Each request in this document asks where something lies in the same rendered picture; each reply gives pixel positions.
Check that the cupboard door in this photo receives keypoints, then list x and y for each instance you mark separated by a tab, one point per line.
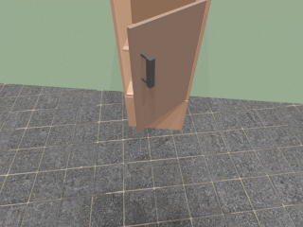
172	39

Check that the handle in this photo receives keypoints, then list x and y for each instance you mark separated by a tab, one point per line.
150	70

